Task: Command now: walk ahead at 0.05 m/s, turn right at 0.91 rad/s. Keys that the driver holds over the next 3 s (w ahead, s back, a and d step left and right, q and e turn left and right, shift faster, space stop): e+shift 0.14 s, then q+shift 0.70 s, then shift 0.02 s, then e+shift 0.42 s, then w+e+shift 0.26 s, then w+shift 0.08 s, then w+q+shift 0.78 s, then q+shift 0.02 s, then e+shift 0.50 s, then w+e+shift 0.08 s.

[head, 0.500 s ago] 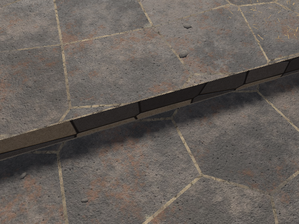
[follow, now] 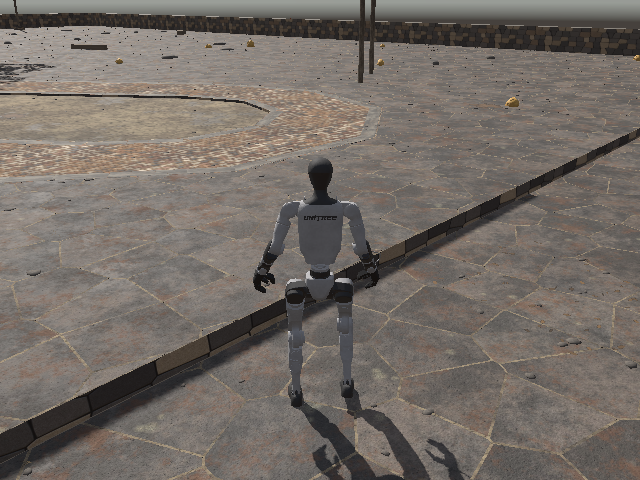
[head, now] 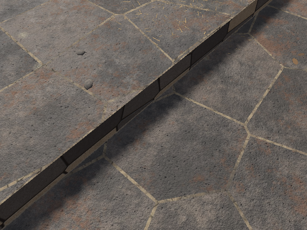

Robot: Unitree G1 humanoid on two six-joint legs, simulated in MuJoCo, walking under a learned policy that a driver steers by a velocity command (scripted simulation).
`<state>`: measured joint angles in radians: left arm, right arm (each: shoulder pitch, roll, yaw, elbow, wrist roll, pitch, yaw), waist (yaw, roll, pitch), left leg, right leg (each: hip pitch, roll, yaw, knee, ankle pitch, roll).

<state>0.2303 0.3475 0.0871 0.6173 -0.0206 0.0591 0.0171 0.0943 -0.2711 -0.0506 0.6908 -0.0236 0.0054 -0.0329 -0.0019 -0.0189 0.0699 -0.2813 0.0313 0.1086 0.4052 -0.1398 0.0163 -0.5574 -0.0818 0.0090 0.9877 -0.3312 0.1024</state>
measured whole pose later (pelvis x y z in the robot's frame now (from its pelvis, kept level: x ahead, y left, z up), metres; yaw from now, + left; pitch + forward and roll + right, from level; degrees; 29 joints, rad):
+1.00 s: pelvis +0.04 +0.01 +0.00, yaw +17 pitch +2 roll -2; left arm 0.11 0.32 0.08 0.75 0.00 0.01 0.02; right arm 0.14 -0.30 -0.05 0.61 -0.02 0.04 -0.04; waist 0.01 -0.03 0.04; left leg -0.24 -0.09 -0.16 0.46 -0.24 0.07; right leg -0.48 -0.01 0.06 0.83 -0.28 0.10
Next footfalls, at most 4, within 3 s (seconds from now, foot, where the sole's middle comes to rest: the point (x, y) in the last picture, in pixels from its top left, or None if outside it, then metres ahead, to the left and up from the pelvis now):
0.12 right None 0.06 -0.15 -0.78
0.62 left None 0.05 0.09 -0.78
1.16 right None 0.12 -0.12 -0.78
1.50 left None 0.14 0.13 -0.78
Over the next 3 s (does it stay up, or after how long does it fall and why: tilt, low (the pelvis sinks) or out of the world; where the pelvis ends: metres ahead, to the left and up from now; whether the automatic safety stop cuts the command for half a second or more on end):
stays up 1.00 0.03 0.00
